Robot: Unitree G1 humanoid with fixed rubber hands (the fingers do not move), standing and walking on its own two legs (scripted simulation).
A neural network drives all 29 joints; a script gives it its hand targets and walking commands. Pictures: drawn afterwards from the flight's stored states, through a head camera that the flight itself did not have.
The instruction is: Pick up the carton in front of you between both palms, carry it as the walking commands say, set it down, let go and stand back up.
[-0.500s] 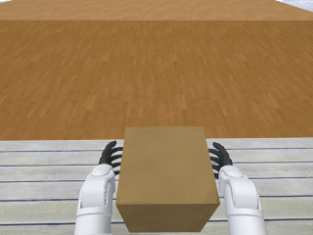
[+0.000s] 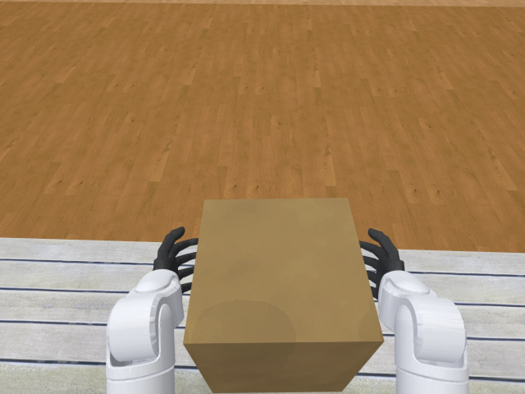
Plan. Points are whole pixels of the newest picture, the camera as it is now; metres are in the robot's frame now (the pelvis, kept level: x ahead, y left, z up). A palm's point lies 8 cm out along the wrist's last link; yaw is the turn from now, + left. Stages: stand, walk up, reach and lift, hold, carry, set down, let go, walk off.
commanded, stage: carry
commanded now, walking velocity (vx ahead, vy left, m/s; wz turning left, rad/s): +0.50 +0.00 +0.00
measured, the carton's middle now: (276, 300) +0.28 +0.01 +0.02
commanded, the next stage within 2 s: none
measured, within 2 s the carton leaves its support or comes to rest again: neither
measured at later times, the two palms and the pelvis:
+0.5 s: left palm (215, 145) +0.60 +0.14 +0.08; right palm (355, 151) +0.59 -0.16 +0.07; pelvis +0.33 -0.01 -0.02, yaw +0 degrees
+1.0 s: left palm (228, 64) +0.95 +0.15 +0.11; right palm (334, 67) +0.94 -0.15 +0.11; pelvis +0.67 +0.00 -0.02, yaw -1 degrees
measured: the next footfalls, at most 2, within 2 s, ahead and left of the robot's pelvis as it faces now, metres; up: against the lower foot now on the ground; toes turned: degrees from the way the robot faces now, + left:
left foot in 0.02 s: +0.16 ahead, +0.10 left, +0.00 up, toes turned +10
right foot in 0.50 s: +0.51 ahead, -0.09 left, +0.00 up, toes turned -12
